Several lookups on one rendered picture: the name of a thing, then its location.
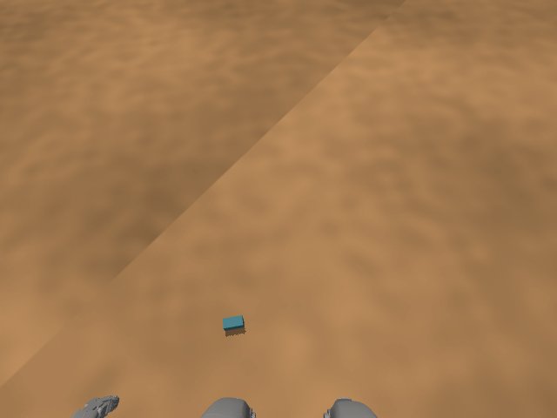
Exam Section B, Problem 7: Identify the left robot hand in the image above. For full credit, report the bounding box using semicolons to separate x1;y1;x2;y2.
71;395;119;418

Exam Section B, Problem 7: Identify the small box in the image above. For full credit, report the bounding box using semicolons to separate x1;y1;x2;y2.
223;315;244;331

